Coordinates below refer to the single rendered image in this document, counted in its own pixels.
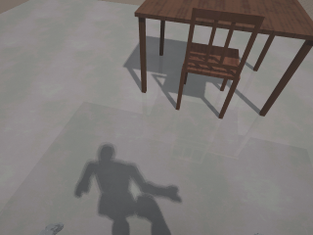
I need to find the robot left hand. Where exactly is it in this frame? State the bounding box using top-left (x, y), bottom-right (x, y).
top-left (37, 222), bottom-right (64, 235)

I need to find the chair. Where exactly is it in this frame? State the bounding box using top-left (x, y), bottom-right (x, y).
top-left (176, 7), bottom-right (265, 119)

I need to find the table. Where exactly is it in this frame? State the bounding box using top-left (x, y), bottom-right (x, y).
top-left (134, 0), bottom-right (313, 117)

